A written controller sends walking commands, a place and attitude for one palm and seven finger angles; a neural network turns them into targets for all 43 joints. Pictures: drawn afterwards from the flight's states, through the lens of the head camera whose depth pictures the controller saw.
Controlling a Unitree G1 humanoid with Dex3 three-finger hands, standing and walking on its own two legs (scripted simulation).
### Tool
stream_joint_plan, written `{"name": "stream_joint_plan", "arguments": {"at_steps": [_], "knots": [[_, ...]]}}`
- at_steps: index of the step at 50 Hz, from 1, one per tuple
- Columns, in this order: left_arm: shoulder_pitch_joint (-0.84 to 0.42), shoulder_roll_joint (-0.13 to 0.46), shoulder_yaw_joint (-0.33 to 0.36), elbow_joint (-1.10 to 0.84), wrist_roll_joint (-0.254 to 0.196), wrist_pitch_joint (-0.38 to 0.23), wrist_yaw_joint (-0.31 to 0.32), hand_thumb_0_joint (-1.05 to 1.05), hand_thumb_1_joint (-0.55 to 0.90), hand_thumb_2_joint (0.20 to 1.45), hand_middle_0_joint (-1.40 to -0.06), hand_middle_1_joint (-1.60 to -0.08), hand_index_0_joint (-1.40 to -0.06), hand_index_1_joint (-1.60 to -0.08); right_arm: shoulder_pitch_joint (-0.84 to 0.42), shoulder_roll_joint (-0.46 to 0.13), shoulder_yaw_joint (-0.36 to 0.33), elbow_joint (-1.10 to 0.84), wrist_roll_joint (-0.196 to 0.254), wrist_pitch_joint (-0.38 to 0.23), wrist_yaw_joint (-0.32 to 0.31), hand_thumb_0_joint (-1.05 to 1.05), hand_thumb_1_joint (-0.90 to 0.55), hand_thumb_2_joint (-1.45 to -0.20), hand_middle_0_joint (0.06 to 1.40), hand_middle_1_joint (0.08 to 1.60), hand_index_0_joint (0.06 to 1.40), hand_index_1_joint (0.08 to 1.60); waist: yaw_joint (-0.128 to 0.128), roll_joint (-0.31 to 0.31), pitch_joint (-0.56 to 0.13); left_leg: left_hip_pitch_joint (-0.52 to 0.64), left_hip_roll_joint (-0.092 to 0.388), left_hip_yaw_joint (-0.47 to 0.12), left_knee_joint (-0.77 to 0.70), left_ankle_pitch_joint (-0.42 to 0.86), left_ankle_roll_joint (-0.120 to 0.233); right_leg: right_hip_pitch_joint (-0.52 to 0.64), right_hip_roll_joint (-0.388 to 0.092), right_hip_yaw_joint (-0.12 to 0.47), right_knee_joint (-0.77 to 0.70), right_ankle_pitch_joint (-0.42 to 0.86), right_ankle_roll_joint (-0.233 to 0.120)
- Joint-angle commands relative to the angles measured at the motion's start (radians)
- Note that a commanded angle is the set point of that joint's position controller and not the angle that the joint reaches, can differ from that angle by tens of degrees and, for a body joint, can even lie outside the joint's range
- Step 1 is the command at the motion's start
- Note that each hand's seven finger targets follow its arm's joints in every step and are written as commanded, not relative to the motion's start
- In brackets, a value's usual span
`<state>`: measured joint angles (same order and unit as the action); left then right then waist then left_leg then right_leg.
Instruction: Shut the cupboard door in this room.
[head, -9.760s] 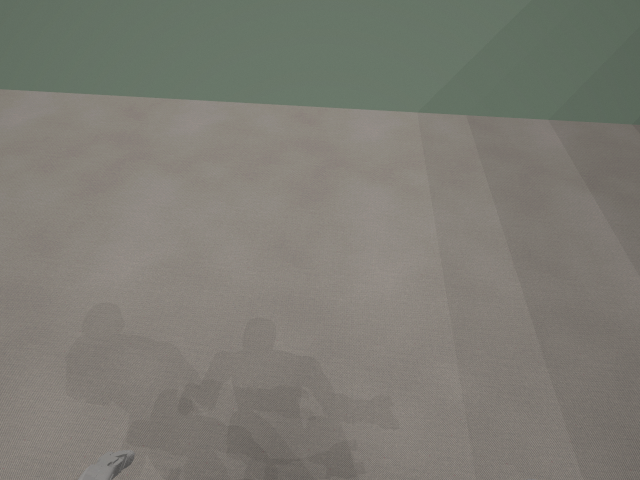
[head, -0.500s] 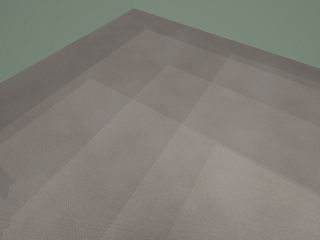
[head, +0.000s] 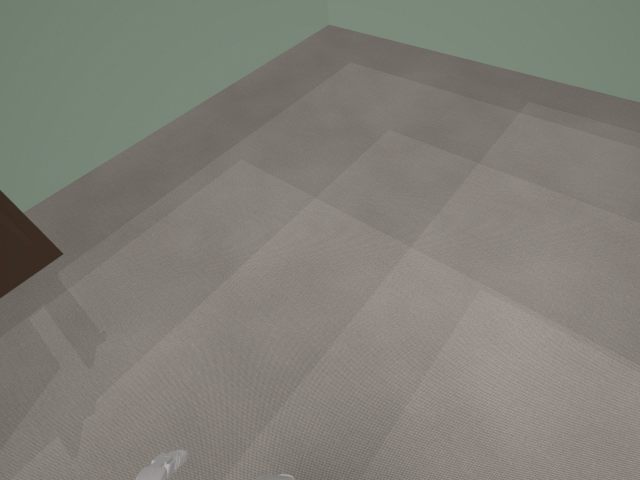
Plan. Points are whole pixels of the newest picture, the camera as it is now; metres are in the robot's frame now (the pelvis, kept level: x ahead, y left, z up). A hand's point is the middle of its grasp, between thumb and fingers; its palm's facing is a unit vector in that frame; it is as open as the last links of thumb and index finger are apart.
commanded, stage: turn or walk to find it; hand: left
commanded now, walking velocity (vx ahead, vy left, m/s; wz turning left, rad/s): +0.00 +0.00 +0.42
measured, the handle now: out of the picture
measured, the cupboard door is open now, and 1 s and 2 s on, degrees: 87 87 87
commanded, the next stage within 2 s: stand and wait in 0.36 s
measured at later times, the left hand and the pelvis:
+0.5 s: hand out of the picture -0.08 +0.20 -0.16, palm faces +0.29 -0.92 -0.26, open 7.4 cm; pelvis -0.04 +0.00 +0.00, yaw +13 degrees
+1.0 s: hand out of the picture -0.10 +0.18 -0.16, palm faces +0.33 -0.92 -0.23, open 7.3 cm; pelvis -0.08 +0.00 +0.01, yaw +17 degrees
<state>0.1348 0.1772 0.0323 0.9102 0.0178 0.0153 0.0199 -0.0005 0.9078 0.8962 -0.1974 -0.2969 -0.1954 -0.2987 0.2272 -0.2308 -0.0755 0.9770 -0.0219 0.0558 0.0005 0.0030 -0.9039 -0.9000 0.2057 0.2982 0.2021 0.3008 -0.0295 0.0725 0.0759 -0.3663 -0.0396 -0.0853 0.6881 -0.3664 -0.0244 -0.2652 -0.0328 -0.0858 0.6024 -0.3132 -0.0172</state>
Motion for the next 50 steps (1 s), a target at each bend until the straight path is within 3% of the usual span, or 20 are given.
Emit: {"name": "stream_joint_plan", "arguments": {"at_steps": [1, 3, 5, 12, 19, 22, 24, 25, 26, 27, 28, 30, 33, 39, 41, 42, 44, 46, 48, 50], "knots": [[0.033, 0.216, 0.064, -0.064, -0.001, -0.019, 0.019, 0.0, 0.9, 0.9, -0.2, -0.3, -0.2, -0.3, -0.016, -0.105, -0.037, -0.082, -0.002, -0.001, 0.005, 0.0, -0.9, -0.9, 0.2, 0.3, 0.2, 0.3, 0.031, -0.26, -0.034, -0.19, 0.033, -0.032, 0.488, -0.102, 0.001, 0.013, -0.363, 0.32, -0.386, 0.001, -0.122], [-0.016, 0.167, 0.044, -0.08, -0.003, -0.022, 0.016, 0.0, 0.9, 0.9, -0.2, -0.3, -0.2, -0.3, 0.038, -0.08, -0.034, -0.043, -0.006, 0.007, 0.015, 0.0, -0.9, -0.9, 0.2, 0.3, 0.2, 0.3, -0.007, -0.187, -0.004, -0.179, 0.048, 0.005, 0.547, 0.0, -0.015, -0.006, -0.274, 0.173, -0.349, 0.074, -0.069], [0.015, 0.154, 0.041, -0.071, -0.004, -0.03, 0.014, 0.0, 0.9, 0.9, -0.2, -0.3, -0.2, -0.3, 0.068, -0.073, -0.03, -0.028, -0.005, 0.009, 0.017, 0.0, -0.9, -0.9, 0.2, 0.3, 0.2, 0.3, -0.001, -0.226, -0.024, -0.19, 0.048, 0.024, 0.562, 0.051, -0.035, 0.048, -0.247, 0.108, -0.341, 0.133, -0.058], [0.135, 0.162, 0.048, -0.018, 0.002, -0.032, 0.02, 0.0, 0.9, 0.9, -0.2, -0.3, -0.2, -0.3, -0.006, -0.074, -0.021, -0.032, -0.002, 0.01, 0.013, 0.0, -0.9, -0.9, 0.2, 0.3, 0.2, 0.3, 0.055, -0.217, -0.037, -0.2, 0.087, 0.041, 0.442, 0.01, -0.06, 0.159, -0.306, 0.11, -0.332, 0.18, -0.096], [0.176, 0.211, 0.061, 0.018, 0.015, -0.021, 0.018, 0.0, 0.9, 0.9, -0.2, -0.3, -0.2, -0.3, -0.072, -0.045, 0.003, -0.051, 0.01, -0.007, 0.01, 0.0, -0.9, -0.9, 0.2, 0.3, 0.2, 0.3, 0.089, -0.256, -0.076, -0.059, 0.091, 0.122, 0.143, -0.112, -0.036, 0.163, -0.351, 0.084, -0.279, 0.297, -0.139], [0.17, 0.212, 0.06, 0.045, 0.017, -0.021, 0.014, 0.0, 0.9, 0.9, -0.2, -0.3, -0.2, -0.3, -0.035, -0.027, 0.013, -0.036, 0.017, -0.023, 0.002, 0.0, -0.9, -0.9, 0.2, 0.3, 0.2, 0.3, 0.071, -0.256, -0.113, 0.046, 0.065, 0.154, -0.034, -0.075, -0.018, 0.162, -0.334, 0.07, -0.221, 0.391, -0.128], [0.148, 0.202, 0.055, 0.06, 0.004, -0.016, 0.013, 0.0, 0.9, 0.9, -0.2, -0.3, -0.2, -0.3, 0.032, -0.034, 0.017, -0.007, 0.016, -0.036, -0.003, 0.0, -0.9, -0.9, 0.2, 0.3, 0.2, 0.3, 0.025, -0.225, -0.138, 0.217, 0.065, 0.168, -0.246, 0.125, -0.006, 0.081, -0.293, 0.013, -0.144, 0.335, -0.065], [0.147, 0.166, 0.046, 0.056, -0.006, -0.01, 0.012, 0.0, 0.9, 0.9, -0.2, -0.3, -0.2, -0.3, 0.063, -0.073, 0.011, 0.004, 0.013, -0.048, -0.004, 0.0, -0.9, -0.9, 0.2, 0.3, 0.2, 0.3, 0.007, -0.099, -0.16, 0.327, 0.128, 0.095, -0.339, 0.209, 0.013, -0.008, -0.233, -0.035, -0.042, 0.225, -0.015], [0.156, 0.105, 0.029, 0.038, -0.013, -0.003, 0.008, 0.0, 0.9, 0.9, -0.2, -0.3, -0.2, -0.3, 0.058, -0.152, -0.005, -0.003, 0.004, -0.054, -0.01, 0.0, -0.9, -0.9, 0.2, 0.3, 0.2, 0.3, 0.007, 0.162, -0.131, 0.37, 0.333, -0.17, -0.396, 0.327, 0.089, -0.2, -0.116, -0.088, 0.103, -0.052, 0.053], [0.114, 0.093, 0.014, 0.03, -0.006, 0.006, 0.008, 0.0, 0.9, 0.9, -0.2, -0.3, -0.2, -0.3, 0.034, -0.181, -0.004, -0.01, 0.005, -0.044, -0.016, 0.0, -0.9, -0.9, 0.2, 0.3, 0.2, 0.3, 0.002, 0.195, -0.091, 0.272, 0.411, -0.197, -0.436, 0.416, 0.157, -0.194, -0.088, -0.029, 0.222, -0.243, 0.06], [0.11, 0.096, 0.017, 0.037, -0.003, 0.014, 0.006, 0.0, 0.9, 0.9, -0.2, -0.3, -0.2, -0.3, -0.006, -0.17, 0.003, -0.015, -0.001, -0.044, -0.025, 0.0, -0.9, -0.9, 0.2, 0.3, 0.2, 0.3, 0.013, 0.109, -0.047, 0.189, 0.416, -0.159, -0.444, 0.366, 0.197, -0.166, -0.09, 0.017, 0.3, -0.237, 0.057], [0.12, 0.097, 0.02, 0.085, 0.002, 0.028, 0.005, 0.0, 0.9, 0.9, -0.2, -0.3, -0.2, -0.3, -0.079, -0.114, 0.022, -0.009, 0.001, -0.054, -0.038, 0.0, -0.9, -0.9, 0.2, 0.3, 0.2, 0.3, 0.041, 0.162, 0.004, 0.15, 0.328, -0.082, -0.449, 0.381, 0.164, -0.168, -0.082, 0.065, 0.35, -0.161, 0.064], [0.164, 0.081, 0.01, 0.124, 0.0, 0.021, -0.002, 0.0, 0.9, 0.9, -0.2, -0.3, -0.2, -0.3, -0.085, -0.098, 0.029, -0.002, 0.006, -0.06, -0.039, 0.0, -0.9, -0.9, 0.2, 0.3, 0.2, 0.3, 0.051, 0.064, -0.002, 0.178, 0.285, -0.01, -0.416, 0.467, 0.166, -0.147, -0.066, 0.064, 0.344, -0.109, 0.07], [0.166, 0.051, -0.009, 0.135, -0.001, 0.003, 0.004, 0.0, 0.9, 0.9, -0.2, -0.3, -0.2, -0.3, -0.029, -0.089, 0.014, 0.036, 0.005, -0.06, -0.034, 0.0, -0.9, -0.9, 0.2, 0.3, 0.2, 0.3, 0.03, 0.025, -0.044, 0.233, 0.271, -0.029, -0.363, 0.466, 0.165, -0.036, -0.049, 0.017, 0.018, -0.069, 0.08], [0.215, 0.061, -0.004, 0.157, -0.001, -0.008, 0.008, 0.0, 0.9, 0.9, -0.2, -0.3, -0.2, -0.3, -0.042, -0.088, 0.013, 0.039, 0.013, -0.058, -0.031, 0.0, -0.9, -0.9, 0.2, 0.3, 0.2, 0.3, 0.056, 0.005, -0.069, 0.198, 0.235, -0.023, -0.297, 0.444, 0.127, 0.065, -0.047, 0.006, -0.147, 0.095, 0.08], [0.228, 0.092, 0.001, 0.161, 0.001, -0.017, 0.012, 0.0, 0.9, 0.9, -0.2, -0.3, -0.2, -0.3, -0.043, -0.072, 0.012, 0.038, 0.019, -0.059, -0.027, 0.0, -0.9, -0.9, 0.2, 0.3, 0.2, 0.3, 0.056, -0.032, -0.088, 0.155, 0.197, -0.003, -0.247, 0.395, 0.092, 0.127, -0.084, 0.053, -0.203, 0.194, 0.068], [0.216, 0.169, 0.017, 0.152, 0.005, -0.025, 0.017, 0.0, 0.9, 0.9, -0.2, -0.3, -0.2, -0.3, -0.045, -0.015, 0.022, 0.015, 0.024, -0.056, -0.018, 0.0, -0.9, -0.9, 0.2, 0.3, 0.2, 0.3, 0.047, -0.219, -0.087, 0.052, 0.075, 0.103, -0.137, 0.177, 0.028, 0.164, -0.264, 0.199, -0.23, 0.346, -0.016], [0.193, 0.191, 0.038, 0.132, 0.006, -0.027, 0.017, 0.0, 0.9, 0.9, -0.2, -0.3, -0.2, -0.3, -0.081, -0.025, 0.01, -0.001, 0.011, -0.032, -0.018, 0.0, -0.9, -0.9, 0.2, 0.3, 0.2, 0.3, 0.072, -0.366, -0.033, 0.007, 0.058, 0.105, 0.059, -0.114, 0.008, 0.064, -0.343, 0.267, -0.316, 0.269, -0.132], [0.165, 0.165, 0.04, 0.113, 0.012, -0.019, 0.021, 0.0, 0.9, 0.9, -0.2, -0.3, -0.2, -0.3, -0.086, -0.034, 0.002, 0.001, 0.01, -0.024, -0.014, 0.0, -0.9, -0.9, 0.2, 0.3, 0.2, 0.3, 0.07, -0.297, 0.006, -0.05, 0.064, 0.08, 0.243, -0.148, 0.011, 0.041, -0.341, 0.23, -0.311, 0.312, -0.154], [0.133, 0.17, 0.045, 0.094, 0.015, -0.02, 0.02, 0.0, 0.9, 0.9, -0.2, -0.3, -0.2, -0.3, -0.062, -0.018, 0.003, 0.008, 0.014, -0.021, -0.008, 0.0, -0.9, -0.9, 0.2, 0.3, 0.2, 0.3, 0.055, -0.228, -0.002, -0.054, 0.072, 0.091, 0.269, -0.151, 0.004, 0.054, -0.326, 0.148, -0.278, 0.387, -0.142]]}}
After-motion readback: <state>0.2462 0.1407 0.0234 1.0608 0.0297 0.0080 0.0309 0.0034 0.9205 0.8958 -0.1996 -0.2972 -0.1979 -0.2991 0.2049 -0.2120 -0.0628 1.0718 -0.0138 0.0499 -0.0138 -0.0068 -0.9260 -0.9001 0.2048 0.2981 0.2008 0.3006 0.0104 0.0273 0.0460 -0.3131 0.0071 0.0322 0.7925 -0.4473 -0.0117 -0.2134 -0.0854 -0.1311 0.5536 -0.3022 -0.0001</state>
